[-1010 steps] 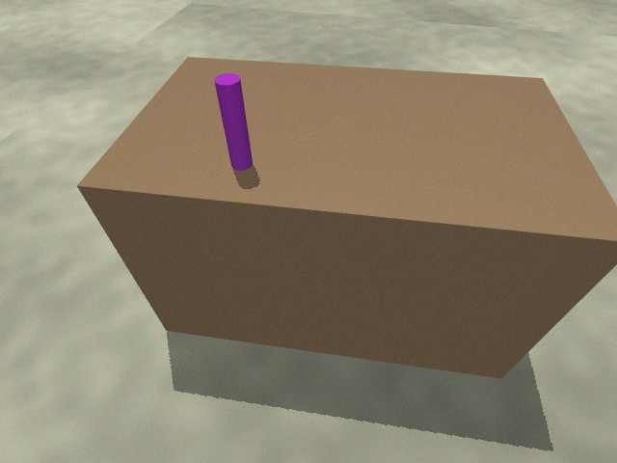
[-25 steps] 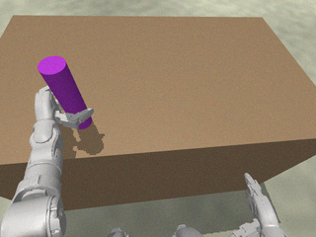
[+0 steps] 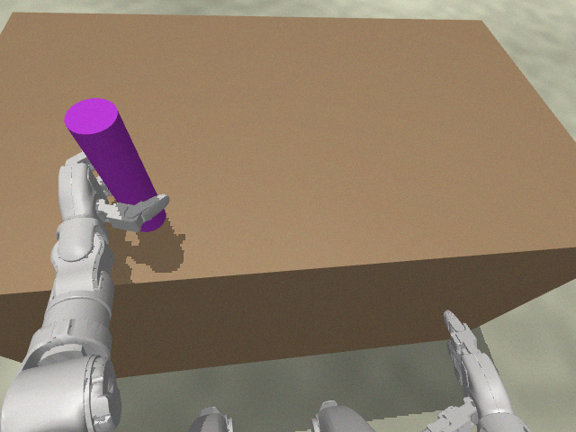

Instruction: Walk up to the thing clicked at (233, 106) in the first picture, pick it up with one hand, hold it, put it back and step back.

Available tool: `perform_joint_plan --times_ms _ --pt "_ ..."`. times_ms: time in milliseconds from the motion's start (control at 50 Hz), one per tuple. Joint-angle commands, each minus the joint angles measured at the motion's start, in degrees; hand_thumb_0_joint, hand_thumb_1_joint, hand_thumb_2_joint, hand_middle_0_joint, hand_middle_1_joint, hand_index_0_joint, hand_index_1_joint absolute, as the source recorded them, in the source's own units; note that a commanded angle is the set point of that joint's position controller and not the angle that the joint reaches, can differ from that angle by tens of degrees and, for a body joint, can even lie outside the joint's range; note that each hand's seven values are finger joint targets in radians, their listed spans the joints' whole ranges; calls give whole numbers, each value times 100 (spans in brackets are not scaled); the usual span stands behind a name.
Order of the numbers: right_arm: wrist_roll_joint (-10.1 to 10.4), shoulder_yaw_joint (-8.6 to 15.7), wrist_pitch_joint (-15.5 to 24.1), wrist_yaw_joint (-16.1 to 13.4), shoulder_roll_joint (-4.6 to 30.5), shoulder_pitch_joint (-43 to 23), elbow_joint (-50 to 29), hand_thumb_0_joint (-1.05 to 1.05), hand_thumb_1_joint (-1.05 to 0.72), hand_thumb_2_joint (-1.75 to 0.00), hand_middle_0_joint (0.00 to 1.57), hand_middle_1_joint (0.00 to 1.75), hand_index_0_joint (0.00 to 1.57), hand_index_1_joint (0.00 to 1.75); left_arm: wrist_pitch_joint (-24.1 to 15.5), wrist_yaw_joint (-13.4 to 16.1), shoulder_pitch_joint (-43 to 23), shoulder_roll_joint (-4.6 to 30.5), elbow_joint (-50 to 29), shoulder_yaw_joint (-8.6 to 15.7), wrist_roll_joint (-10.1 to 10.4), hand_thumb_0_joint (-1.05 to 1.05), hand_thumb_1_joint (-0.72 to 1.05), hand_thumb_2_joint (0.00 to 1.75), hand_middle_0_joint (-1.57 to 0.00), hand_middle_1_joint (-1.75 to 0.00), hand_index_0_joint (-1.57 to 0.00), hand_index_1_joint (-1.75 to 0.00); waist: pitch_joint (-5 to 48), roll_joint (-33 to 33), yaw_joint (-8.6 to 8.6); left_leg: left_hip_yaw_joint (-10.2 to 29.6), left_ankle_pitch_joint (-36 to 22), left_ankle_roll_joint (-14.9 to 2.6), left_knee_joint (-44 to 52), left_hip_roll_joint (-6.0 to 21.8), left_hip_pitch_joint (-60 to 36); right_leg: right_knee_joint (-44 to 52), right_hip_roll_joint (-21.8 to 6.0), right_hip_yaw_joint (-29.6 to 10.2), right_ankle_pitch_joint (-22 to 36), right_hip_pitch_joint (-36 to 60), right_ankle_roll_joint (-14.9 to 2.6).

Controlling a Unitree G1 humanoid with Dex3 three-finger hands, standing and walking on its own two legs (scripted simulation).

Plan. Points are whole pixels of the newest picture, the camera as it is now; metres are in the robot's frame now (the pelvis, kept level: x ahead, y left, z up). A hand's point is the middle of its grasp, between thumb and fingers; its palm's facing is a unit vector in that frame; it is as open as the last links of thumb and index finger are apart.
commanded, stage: open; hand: left
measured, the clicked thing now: (126, 177) +0.45 +0.18 +0.09
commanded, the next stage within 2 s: withdraw in 0.52 s
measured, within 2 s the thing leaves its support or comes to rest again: neither
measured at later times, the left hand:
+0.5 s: hand (128, 180) +0.46 +0.18 +0.06, palm faces +0.13 -0.99 +0.00, open 13.4 cm
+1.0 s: hand (64, 129) +0.47 +0.23 +0.15, palm faces +0.17 -0.99 -0.02, open 17.3 cm
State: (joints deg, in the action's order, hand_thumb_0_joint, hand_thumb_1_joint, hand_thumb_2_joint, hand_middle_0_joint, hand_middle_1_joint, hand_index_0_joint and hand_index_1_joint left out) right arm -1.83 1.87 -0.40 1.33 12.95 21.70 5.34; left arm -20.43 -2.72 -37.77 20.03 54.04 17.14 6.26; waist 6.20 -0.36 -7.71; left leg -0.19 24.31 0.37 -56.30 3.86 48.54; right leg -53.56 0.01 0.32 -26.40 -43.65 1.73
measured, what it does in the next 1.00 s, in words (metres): stands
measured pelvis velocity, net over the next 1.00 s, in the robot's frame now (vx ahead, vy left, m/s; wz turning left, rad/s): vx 0.01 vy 0.00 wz -0.01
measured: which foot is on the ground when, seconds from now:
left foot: down 0.00-1.00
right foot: down 0.00-1.00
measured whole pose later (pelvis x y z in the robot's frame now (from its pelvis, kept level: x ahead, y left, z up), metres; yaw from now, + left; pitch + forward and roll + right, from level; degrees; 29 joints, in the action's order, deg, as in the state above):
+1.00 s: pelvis +0.01 +0.00 +0.01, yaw +0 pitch +14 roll -2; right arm 0.5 2.6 -3.0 -0.4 14.1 22.5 6.4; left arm -12.3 -7.0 -41.9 27.7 51.3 21.3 7.0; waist 8.0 0.1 -7.1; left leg -0.7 23.6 0.4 -52.6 4.1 42.9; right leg -49.6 0.3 -0.1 -25.2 -38.1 1.7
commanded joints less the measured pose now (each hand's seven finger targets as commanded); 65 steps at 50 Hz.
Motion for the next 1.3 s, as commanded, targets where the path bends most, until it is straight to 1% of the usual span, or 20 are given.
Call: perform_joint_plan --times_ms 0,140,220,280,320,460,580,640,680,740,860,920,960,1080,1100,1140,1160,1200,1240,1280 --pt "7 443 247 -85 785 58 -1051 0 51 -5 5 5 5 5 -546 -31 -2736 1088 -1447 94 57 0 -24 71 -111 -105 -114 -103 2723 642 -49 113 -2149 -123 501 -119 -2311 510 150 155 2147 510 -207" --pt "25 455 194 -79 823 162 -1049 0 53 -5 5 5 5 5 -423 -42 -2397 1069 -1055 136 13 0 -39 51 -76 -69 -76 -69 2377 511 -61 58 -1686 -146 569 -145 -2047 602 153 123 1839 404 -194" --pt "13 485 166 -56 839 185 -1055 0 53 -5 5 5 5 5 -419 -40 -2521 1278 -1212 280 1 0 -36 49 -69 -62 -70 -63 2504 621 4 62 -1896 -137 510 -154 -2014 535 154 133 1994 484 -200" --pt "19 476 163 -48 816 46 -1216 0 53 -5 5 5 5 5 -405 -70 -2378 970 -1001 142 16 0 -39 42 -61 -54 -61 -54 2485 471 -59 66 -1845 -146 504 -139 -1978 522 163 130 1957 436 -199" --pt "17 524 144 -61 871 128 -1165 0 53 -5 5 5 5 5 -441 -54 -2537 1225 -1230 274 8 0 -39 38 -55 -47 -55 -48 2646 521 -25 86 -1936 -139 491 -134 -2018 482 158 134 2031 517 -201" --pt "20 540 123 -78 907 197 -1168 0 53 -5 5 5 5 5 -413 -62 -2530 1254 -1143 229 -10 0 -53 23 -38 -30 -38 -31 2623 612 -59 76 -1921 -128 490 -125 -2121 487 158 137 1965 415 -200" --pt "12 487 148 -80 875 139 -1224 0 53 -5 5 5 5 5 -409 -50 -2616 1195 -1102 245 2 0 -61 6 -22 -12 -22 -13 2418 544 -90 82 -1557 -111 564 -123 -2023 510 172 159 1641 310 -221" --pt "20 621 148 -97 997 62 -1196 0 55 -5 5 5 5 5 -442 -51 -2690 1425 -1148 349 -15 0 -55 8 -8 -7 -9 -7 2451 594 -72 83 -1506 -115 549 -133 -1955 488 162 140 1613 304 -224" --pt "23 738 122 -134 1122 74 -1304 0 55 -5 5 5 5 5 -464 -39 -2945 1737 -1572 454 -13 0 -54 8 -7 -7 -7 -6 2944 718 -25 62 -1694 -130 513 -148 -2207 513 143 92 1850 548 -198" --pt "80 677 98 -162 1031 71 -1480 0 55 -5 5 5 5 5 -372 -58 -3009 1829 -1575 513 41 0 -53 9 -5 -6 -6 -6 2933 565 -5 10 -1776 -153 542 -196 -2098 571 135 40 2079 893 -157" --pt "162 574 -5 -233 974 164 -1196 0 55 -5 5 5 5 5 83 -234 -3049 2495 -1846 757 29 0 -50 6 -4 -4 -6 -4 3083 930 195 -38 -2264 -121 694 -216 -2456 761 130 9 2489 1336 -157" --pt "246 433 -17 -254 797 59 -836 0 55 -5 5 5 5 5 473 -457 -2826 2105 -1720 469 116 0 -51 3 -5 -3 -6 -2 2576 813 177 -38 -2236 -136 918 -195 -2492 945 168 33 2448 1319 -154" --pt "301 443 28 -272 882 62 -310 0 55 -5 5 5 5 5 789 -584 -2333 2153 -1080 547 179 0 -51 1 -5 -2 -7 -1 1945 614 240 -50 -2030 -147 1082 -168 -2300 1097 187 67 2184 1206 -168" --pt "415 415 271 -271 921 -222 20 0 59 -5 5 5 5 5 1259 -1059 -2158 1885 -1084 373 373 0 -56 6 -6 -7 -6 -7 1554 300 234 -66 -1889 -155 1358 -161 -2389 1257 196 139 1970 1205 -187" --pt "418 949 200 -298 1369 -68 -38 0 60 -4 5 5 5 5 1316 -718 -1899 2816 -1318 457 -291 0 -57 4 -5 -7 -6 -6 1725 378 438 -97 -1973 -71 1553 -178 -2700 1350 162 227 2005 1396 -194" --pt "422 482 138 -222 941 -226 77 0 59 -4 5 5 5 5 1376 -581 -2521 2575 -1877 383 -257 0 -55 3 -5 -7 -7 -6 1877 534 475 -97 -2102 -53 1585 -185 -2881 1404 154 230 2079 1479 -189" --pt "438 568 152 -208 953 -348 -106 0 61 -4 5 5 5 5 1398 -550 -2519 2591 -1940 366 -323 0 -55 5 -5 -8 -6 -8 2004 474 407 -49 -2257 -30 1615 -140 -3074 1366 174 278 2117 1522 -197" --pt "470 881 138 -274 1296 -351 -19 0 59 -4 5 5 5 5 1442 -323 -2147 3198 -1917 789 -403 0 -55 3 -5 -8 -7 -7 2101 376 505 -76 -2397 -52 1613 -164 -3164 1435 140 252 2219 1733 -170" --pt "480 599 125 -273 1038 -372 -161 0 57 -5 5 5 5 5 1397 -183 -2145 3401 -2327 913 -486 0 -57 4 -6 -5 -5 -5 2100 364 612 -119 -2419 -78 1656 -215 -3105 1488 89 210 2363 2023 -148" --pt "486 338 124 -264 708 -250 37 0 56 -5 5 5 5 5 1382 -56 -1760 3148 -2331 813 -501 0 -56 3 -6 -4 -5 -5 1848 397 675 -181 -2227 -106 1718 -267 -3012 1584 38 176 2272 2067 -126"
